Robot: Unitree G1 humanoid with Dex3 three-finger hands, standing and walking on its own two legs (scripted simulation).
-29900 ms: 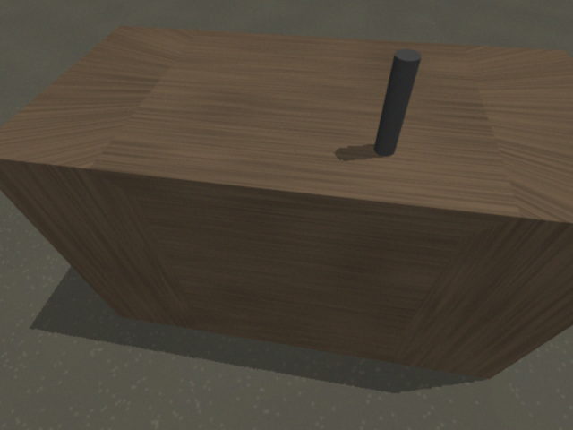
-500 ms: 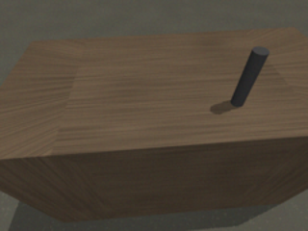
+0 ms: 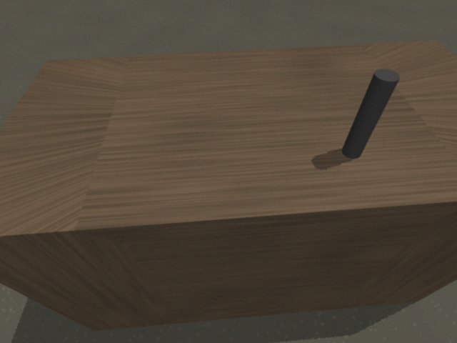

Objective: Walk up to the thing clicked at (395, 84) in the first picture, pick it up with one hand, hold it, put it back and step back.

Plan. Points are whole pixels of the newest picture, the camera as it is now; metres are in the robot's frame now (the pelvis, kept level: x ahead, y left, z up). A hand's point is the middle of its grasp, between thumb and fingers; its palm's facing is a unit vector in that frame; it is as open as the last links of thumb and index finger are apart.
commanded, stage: stand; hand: right
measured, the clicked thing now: (366, 118) +0.50 -0.25 +0.11
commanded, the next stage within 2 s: step back in 0.08 s
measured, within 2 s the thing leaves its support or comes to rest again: neither
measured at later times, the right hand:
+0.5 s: hand out of the picture +0.03 -0.27 -0.17, palm faces -0.05 +0.92 -0.39, open 7.4 cm
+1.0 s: hand out of the picture -0.06 -0.23 -0.18, palm faces +0.06 +0.93 -0.36, open 7.4 cm
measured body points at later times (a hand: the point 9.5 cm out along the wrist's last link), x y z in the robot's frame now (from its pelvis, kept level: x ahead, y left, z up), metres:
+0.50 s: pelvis -0.07 +0.02 -0.02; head +0.01 +0.01 +0.42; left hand +0.05 +0.33 -0.14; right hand +0.03 -0.31 -0.15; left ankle -0.12 +0.14 -0.71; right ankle +0.00 -0.14 -0.75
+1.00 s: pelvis -0.15 +0.04 -0.03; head -0.08 +0.02 +0.42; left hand -0.03 +0.34 -0.14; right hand -0.06 -0.28 -0.16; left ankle -0.13 +0.15 -0.74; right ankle -0.14 -0.06 -0.75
